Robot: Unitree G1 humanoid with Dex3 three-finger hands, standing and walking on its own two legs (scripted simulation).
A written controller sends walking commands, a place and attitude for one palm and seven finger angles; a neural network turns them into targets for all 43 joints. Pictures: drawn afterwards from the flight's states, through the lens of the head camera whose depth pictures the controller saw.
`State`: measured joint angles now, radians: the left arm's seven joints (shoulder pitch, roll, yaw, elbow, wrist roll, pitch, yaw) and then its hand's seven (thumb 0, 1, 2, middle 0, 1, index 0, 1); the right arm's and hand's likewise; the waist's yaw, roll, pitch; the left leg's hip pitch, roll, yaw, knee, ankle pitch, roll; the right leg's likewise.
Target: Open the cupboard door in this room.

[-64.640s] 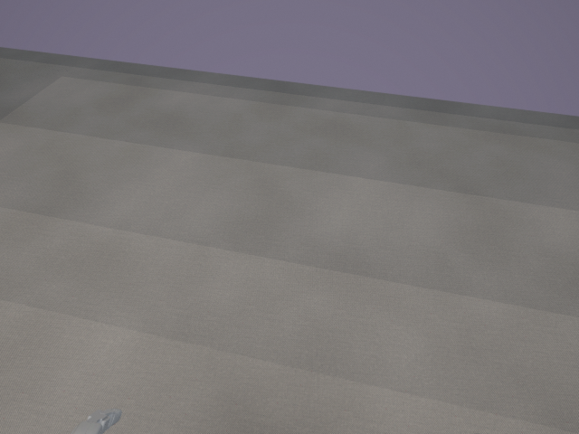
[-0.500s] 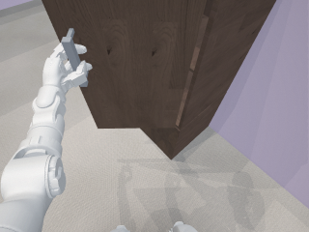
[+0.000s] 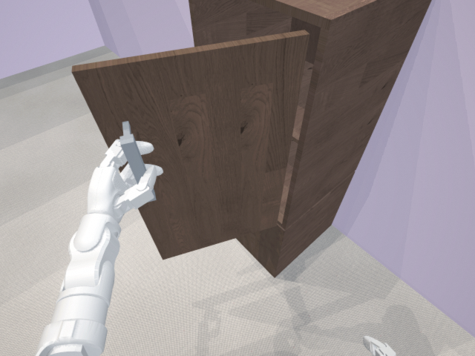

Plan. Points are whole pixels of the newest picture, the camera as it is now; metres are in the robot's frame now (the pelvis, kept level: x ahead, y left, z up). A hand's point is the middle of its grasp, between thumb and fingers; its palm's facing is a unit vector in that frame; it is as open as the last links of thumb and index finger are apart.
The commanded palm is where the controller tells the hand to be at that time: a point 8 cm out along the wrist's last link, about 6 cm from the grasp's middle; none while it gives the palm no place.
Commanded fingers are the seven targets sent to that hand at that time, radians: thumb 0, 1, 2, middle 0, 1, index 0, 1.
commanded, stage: pull the door open along its arc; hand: left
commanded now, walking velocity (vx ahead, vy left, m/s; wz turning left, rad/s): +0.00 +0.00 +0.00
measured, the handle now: (138, 163) +0.42 +0.18 +0.11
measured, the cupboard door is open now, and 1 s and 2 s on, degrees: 67 95 93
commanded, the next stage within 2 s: open thumb and fingers to let go in 0.54 s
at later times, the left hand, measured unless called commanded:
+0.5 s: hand (201, 243) +0.26 +0.06 +0.11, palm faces +0.35 -0.94 +0.00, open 6.6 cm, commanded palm +0.19 +0.10 +0.11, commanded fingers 0.00 0.90 0.90 -0.40 -1.35 -0.40 -1.35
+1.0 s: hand (206, 250) +0.25 +0.05 +0.11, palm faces +0.36 -0.93 +0.01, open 9.6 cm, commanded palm +0.20 +0.09 +0.11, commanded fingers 0.00 -0.43 0.33 -0.31 -1.21 -0.31 -1.21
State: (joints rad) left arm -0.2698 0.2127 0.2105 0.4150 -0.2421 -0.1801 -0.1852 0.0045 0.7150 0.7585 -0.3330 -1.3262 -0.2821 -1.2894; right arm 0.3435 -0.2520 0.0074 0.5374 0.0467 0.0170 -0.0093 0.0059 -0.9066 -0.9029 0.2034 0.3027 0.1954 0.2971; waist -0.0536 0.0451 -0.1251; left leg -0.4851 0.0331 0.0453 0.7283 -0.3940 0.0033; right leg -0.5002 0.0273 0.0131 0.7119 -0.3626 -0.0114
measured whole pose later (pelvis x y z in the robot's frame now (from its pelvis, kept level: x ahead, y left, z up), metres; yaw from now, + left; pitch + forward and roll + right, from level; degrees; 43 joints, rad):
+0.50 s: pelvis +0.01 -0.04 +0.00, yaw +3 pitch +1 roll +1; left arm 0.27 -0.07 -0.23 -0.26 0.03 0.09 0.45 0.02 0.65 0.74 -0.33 -1.22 -0.30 -1.29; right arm 0.16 -0.17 0.04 0.51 -0.04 0.14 0.01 0.01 -0.90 -0.90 0.20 0.30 0.20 0.30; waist -0.01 0.05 -0.08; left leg -0.30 0.04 -0.02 0.67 -0.38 -0.04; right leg -0.31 0.03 -0.06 0.68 -0.39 -0.06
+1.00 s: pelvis -0.01 -0.04 +0.01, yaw +5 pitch -1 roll +1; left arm 0.18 -0.08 -0.23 -0.12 0.02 0.00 0.46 0.01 0.18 0.60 -0.32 -1.22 -0.31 -1.22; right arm 0.17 -0.18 0.02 0.57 -0.04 0.08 -0.02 0.01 -0.91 -0.90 0.20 0.30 0.19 0.30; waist -0.01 0.06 -0.04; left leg -0.29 0.03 -0.04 0.64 -0.33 -0.03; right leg -0.29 0.03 -0.08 0.66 -0.36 -0.07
